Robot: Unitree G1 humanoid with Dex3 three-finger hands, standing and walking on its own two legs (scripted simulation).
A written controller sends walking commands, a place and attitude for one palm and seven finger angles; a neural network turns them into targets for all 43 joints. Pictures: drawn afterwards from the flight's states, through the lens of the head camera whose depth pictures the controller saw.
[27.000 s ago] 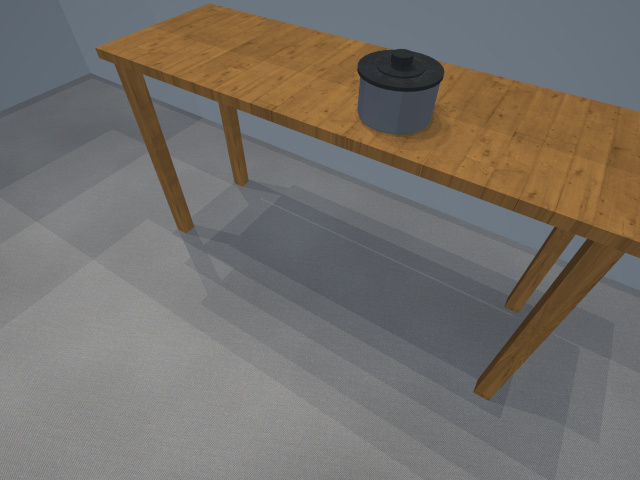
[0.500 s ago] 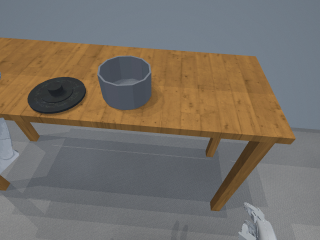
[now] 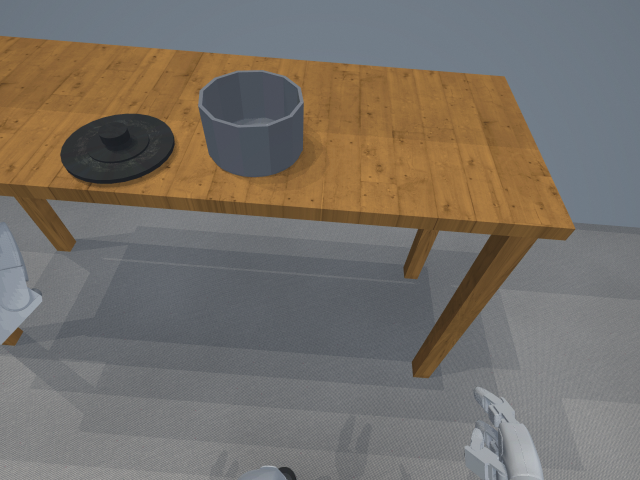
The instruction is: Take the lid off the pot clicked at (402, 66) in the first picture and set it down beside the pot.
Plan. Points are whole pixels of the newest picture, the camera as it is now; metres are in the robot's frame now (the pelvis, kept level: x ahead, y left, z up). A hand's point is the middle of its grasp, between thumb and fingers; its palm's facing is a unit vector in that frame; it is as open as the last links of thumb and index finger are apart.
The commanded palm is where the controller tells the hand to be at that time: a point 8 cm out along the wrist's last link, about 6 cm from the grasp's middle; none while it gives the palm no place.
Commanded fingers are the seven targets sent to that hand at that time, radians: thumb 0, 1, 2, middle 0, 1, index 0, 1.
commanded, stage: step back with the hand held close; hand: left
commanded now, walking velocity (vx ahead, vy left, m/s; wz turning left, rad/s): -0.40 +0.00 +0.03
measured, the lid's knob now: (114, 134) +0.61 +0.39 +0.05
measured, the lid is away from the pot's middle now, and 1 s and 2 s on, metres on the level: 0.24 0.24 0.24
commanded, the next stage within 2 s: stop stepping back and stand still in 0.34 s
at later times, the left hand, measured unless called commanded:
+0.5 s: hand out of the picture +0.10 +0.28 +0.21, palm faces +0.36 -0.85 -0.38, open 7.4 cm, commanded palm +0.03 +0.32 +0.24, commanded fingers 0.00 0.90 0.90 -0.20 -0.30 -0.20 -0.30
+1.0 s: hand out of the picture -0.04 +0.38 +0.24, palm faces +0.42 -0.84 -0.35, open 7.4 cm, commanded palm -0.09 +0.43 +0.24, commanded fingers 0.00 0.90 0.90 -0.20 -0.30 -0.20 -0.30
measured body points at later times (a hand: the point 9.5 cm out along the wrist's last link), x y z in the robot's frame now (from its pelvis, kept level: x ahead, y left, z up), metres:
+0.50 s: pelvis -0.10 +0.05 -0.01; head -0.11 +0.08 +0.44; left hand +0.07 +0.33 +0.23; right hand +0.07 -0.18 -0.07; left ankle +0.10 +0.08 -0.72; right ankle -0.15 -0.11 -0.72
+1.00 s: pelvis -0.24 +0.16 -0.02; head -0.24 +0.20 +0.43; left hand -0.07 +0.42 +0.26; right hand -0.12 -0.10 -0.09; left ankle -0.23 +0.28 -0.74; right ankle -0.24 +0.00 -0.70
